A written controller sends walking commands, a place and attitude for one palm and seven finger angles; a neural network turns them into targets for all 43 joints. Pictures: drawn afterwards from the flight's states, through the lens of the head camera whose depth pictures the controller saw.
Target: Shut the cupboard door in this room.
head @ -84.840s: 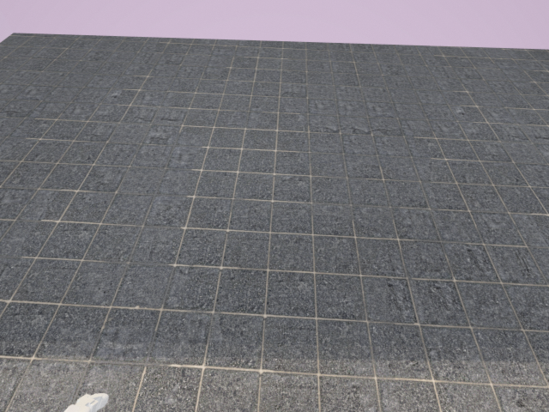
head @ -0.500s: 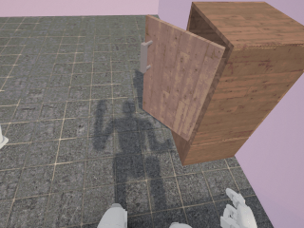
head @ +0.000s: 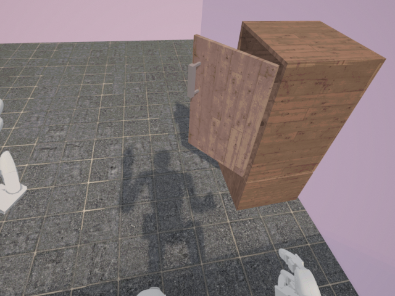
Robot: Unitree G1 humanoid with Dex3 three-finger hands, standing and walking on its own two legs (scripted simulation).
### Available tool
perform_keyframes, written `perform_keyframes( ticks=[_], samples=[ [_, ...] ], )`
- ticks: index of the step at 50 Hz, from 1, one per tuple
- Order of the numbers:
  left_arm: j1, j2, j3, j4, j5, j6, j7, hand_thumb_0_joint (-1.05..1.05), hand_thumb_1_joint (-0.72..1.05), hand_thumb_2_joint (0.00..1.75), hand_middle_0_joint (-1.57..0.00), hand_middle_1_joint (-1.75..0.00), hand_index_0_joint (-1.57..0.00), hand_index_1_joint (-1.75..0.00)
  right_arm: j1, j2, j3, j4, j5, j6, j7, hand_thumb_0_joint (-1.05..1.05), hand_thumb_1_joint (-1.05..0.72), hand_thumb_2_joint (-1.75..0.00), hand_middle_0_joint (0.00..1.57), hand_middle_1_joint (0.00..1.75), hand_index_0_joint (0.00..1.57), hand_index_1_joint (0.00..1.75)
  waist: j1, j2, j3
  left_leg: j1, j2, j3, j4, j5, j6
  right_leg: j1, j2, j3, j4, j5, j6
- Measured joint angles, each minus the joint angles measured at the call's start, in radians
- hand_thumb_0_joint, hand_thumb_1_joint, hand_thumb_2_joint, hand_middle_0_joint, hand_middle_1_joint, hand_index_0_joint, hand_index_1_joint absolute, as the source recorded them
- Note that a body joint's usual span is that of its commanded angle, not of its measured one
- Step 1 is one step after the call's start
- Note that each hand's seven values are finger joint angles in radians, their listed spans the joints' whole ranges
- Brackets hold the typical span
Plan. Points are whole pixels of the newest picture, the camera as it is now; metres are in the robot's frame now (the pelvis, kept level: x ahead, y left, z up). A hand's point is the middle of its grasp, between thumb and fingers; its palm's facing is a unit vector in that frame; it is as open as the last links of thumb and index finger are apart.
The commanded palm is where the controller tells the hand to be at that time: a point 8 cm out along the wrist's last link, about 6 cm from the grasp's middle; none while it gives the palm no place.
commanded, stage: stop stepping back and stand still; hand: left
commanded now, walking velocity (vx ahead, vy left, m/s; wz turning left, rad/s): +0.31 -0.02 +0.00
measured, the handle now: (194, 79) +0.97 +0.09 -0.04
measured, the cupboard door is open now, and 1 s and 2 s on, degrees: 37 37 37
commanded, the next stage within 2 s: let the arm hang, fingers relaxed in 0.30 s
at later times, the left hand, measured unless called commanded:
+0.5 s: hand (66, 219) +0.22 +0.26 +0.07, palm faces +0.27 -0.84 -0.47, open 7.4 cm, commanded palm none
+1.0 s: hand out of the picture -0.01 +0.22 -0.16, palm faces +0.03 -0.97 -0.23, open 7.3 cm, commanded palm none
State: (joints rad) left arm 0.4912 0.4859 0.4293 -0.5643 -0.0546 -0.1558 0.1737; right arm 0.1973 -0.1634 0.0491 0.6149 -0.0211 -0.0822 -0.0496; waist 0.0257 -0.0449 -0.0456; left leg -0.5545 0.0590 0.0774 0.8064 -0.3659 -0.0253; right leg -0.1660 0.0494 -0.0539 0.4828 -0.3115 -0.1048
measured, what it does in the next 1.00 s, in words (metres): steps on the spot: left foot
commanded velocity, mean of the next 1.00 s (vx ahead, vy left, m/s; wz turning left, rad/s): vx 0.04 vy -0.03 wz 0.00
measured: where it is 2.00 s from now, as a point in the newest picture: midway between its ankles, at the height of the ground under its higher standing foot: outside the picture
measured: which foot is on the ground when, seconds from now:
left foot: up 0.00-0.18, down 0.20-1.00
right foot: down 0.00-1.00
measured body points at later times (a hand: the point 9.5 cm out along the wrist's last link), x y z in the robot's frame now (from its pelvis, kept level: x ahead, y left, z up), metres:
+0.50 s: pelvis +0.00 +0.01 -0.01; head -0.01 -0.01 +0.44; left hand +0.20 +0.30 +0.10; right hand +0.11 -0.22 -0.14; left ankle +0.03 +0.14 -0.71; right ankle +0.00 -0.06 -0.73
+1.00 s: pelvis +0.01 +0.03 +0.01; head +0.02 +0.03 +0.46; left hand -0.01 +0.27 -0.14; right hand +0.01 -0.20 -0.15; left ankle +0.03 +0.14 -0.73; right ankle +0.00 -0.06 -0.73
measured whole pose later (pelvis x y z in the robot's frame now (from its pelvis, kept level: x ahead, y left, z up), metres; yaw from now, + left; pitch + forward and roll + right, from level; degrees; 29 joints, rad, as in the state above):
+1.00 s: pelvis +0.01 +0.03 +0.01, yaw +0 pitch -2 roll +0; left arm 0.33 0.19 0.01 1.12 0.01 0.01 0.03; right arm 0.29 -0.16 0.01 1.08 -0.02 0.02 -0.04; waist 0.00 0.01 0.03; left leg -0.19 0.05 0.11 0.41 -0.19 0.00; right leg -0.13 0.02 -0.10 0.37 -0.22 -0.04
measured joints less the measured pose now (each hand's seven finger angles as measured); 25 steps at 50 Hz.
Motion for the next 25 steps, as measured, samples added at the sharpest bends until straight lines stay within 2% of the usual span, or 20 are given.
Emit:
perform_keyframes(
  ticks=[2, 4, 7, 9, 10, 11, 14, 16, 18, 20, 22, 25],
  samples=[
    [-0.008, -0.015, -0.01, 0.046, -0.001, -0.014, 0.002, 0.02, 0.89, 0.9, -0.21, -0.3, -0.21, -0.3, 0.019, -0.019, -0.012, 0.031, 0.009, 0.022, -0.005, 0.01, -0.9, -0.89, 0.21, 0.3, 0.2, 0.3, 0.003, 0.004, -0.016, -0.018, -0.009, -0.028, 0.144, 0.013, 0.001, 0.0, -0.005, 0.011, 0.004, 0.008, 0.012],
    [-0.005, -0.041, -0.014, 0.09, 0.0, -0.017, 0.009, 0.01, 0.89, 0.9, -0.21, -0.3, -0.21, -0.3, 0.054, -0.036, -0.023, 0.044, 0.015, 0.032, -0.017, 0.01, -0.9, -0.89, 0.21, 0.3, 0.2, 0.3, 0.002, -0.005, -0.037, 0.009, -0.008, -0.021, 0.149, 0.021, 0.006, 0.002, -0.022, 0.024, -0.011, 0.008, 0.026],
    [-0.013, -0.076, -0.026, 0.133, 0.009, -0.014, 0.023, 0.01, 0.89, 0.9, -0.21, -0.3, -0.21, -0.3, 0.104, -0.064, -0.041, 0.055, 0.015, 0.022, -0.043, 0.01, -0.9, -0.9, 0.2, 0.3, 0.2, 0.3, -0.01, -0.015, -0.044, 0.123, 0.005, 0.007, -0.031, 0.013, 0.025, -0.005, -0.047, 0.025, 0.002, 0.001, 0.041],
    [-0.017, -0.095, -0.039, 0.129, 0.01, -0.011, 0.028, 0.02, 0.89, 0.9, -0.21, -0.3, -0.21, -0.3, 0.131, -0.09, -0.052, 0.053, 0.016, 0.005, -0.058, 0.01, -0.9, -0.9, 0.2, 0.3, 0.2, 0.3, -0.025, -0.001, -0.035, 0.225, 0.015, 0.02, -0.187, 0.01, 0.037, -0.023, -0.049, 0.012, 0.051, -0.023, 0.056],
    [-0.016, -0.099, -0.039, 0.114, 0.008, -0.012, 0.029, 0.02, 0.89, 0.9, -0.21, -0.3, -0.21, -0.3, 0.138, -0.104, -0.059, 0.046, 0.017, -0.006, -0.064, 0.01, -0.9, -0.9, 0.2, 0.3, 0.2, 0.3, -0.034, 0.014, -0.027, 0.257, 0.022, 0.007, -0.253, 0.037, 0.049, -0.049, -0.044, 0.005, 0.101, -0.047, 0.064],
    [-0.019, -0.094, -0.032, 0.102, 0.007, -0.014, 0.03, 0.02, 0.89, 0.9, -0.21, -0.3, -0.21, -0.3, 0.128, -0.102, -0.066, 0.048, 0.019, -0.011, -0.068, 0.01, -0.9, -0.9, 0.2, 0.3, 0.2, 0.3, -0.045, 0.008, -0.006, 0.248, 0.018, 0.006, -0.249, 0.12, 0.039, -0.076, -0.049, 0.01, 0.163, -0.078, 0.071],
    [0.001, -0.062, 0.01, 0.094, 0.008, -0.025, 0.02, 0.02, 0.89, 0.9, -0.21, -0.3, -0.21, -0.3, 0.094, -0.06, -0.064, 0.063, 0.015, -0.02, -0.06, 0.02, -0.9, -0.9, 0.2, 0.3, 0.2, 0.3, -0.059, -0.03, 0.04, 0.251, 0.01, 0.036, -0.214, 0.126, 0.009, -0.153, -0.052, 0.035, 0.319, -0.142, 0.086],
    [0.021, -0.046, 0.024, 0.084, 0.012, -0.021, 0.014, 0.02, 0.89, 0.9, -0.21, -0.3, -0.21, -0.3, 0.096, -0.036, -0.053, 0.056, 0.012, -0.031, -0.048, 0.02, -0.91, -0.9, 0.2, 0.3, 0.2, 0.3, -0.07, -0.022, 0.05, 0.26, 0.021, 0.035, -0.222, 0.118, 0.002, -0.159, -0.046, 0.009, 0.3, -0.129, 0.09],
    [0.047, -0.03, 0.032, 0.063, 0.017, -0.023, 0.012, 0.02, 0.89, 0.9, -0.21, -0.3, -0.21, -0.3, 0.107, -0.019, -0.039, 0.042, 0.014, -0.034, -0.034, 0.02, -0.9, -0.9, 0.2, 0.3, 0.2, 0.3, -0.074, -0.008, 0.051, 0.254, 0.035, 0.033, -0.208, 0.102, -0.003, -0.125, -0.042, -0.018, 0.192, -0.1, 0.088],
    [0.061, -0.023, 0.033, 0.048, 0.023, -0.034, 0.01, 0.02, 0.89, 0.9, -0.21, -0.3, -0.21, -0.3, 0.109, -0.011, -0.03, 0.037, 0.015, -0.028, -0.023, 0.02, -0.9, -0.9, 0.2, 0.3, 0.2, 0.3, -0.073, 0.016, 0.056, 0.222, 0.045, 0.013, -0.139, 0.014, 0.007, -0.118, -0.026, -0.034, 0.159, -0.027, 0.05],
    [-0.016, -0.039, -0.053, 0.172, 0.06, -0.027, -0.036, 0.01, 0.89, 0.9, -0.21, -0.3, -0.21, -0.3, 0.103, -0.022, -0.047, 0.076, 0.018, -0.013, 0.013, 0.01, -0.9, -0.9, 0.2, 0.3, 0.2, 0.3, -0.067, 0.052, 0.037, 0.154, 0.028, -0.005, -0.031, -0.092, 0.01, -0.13, -0.034, -0.06, 0.158, -0.021, 0.029],
    [-0.168, -0.131, -0.213, 0.518, 0.075, 0.08, -0.104, 0.01, 0.9, 0.9, -0.2, -0.3, -0.2, -0.3, 0.074, -0.047, -0.05, 0.13, 0.011, 0.057, 0.044, 0.01, -0.9, -0.9, 0.2, 0.3, 0.2, 0.3, -0.052, 0.081, 0.03, 0.13, -0.01, 0.009, 0.008, -0.121, 0.009, -0.132, -0.072, -0.076, 0.173, -0.036, 0.032]
  ],
)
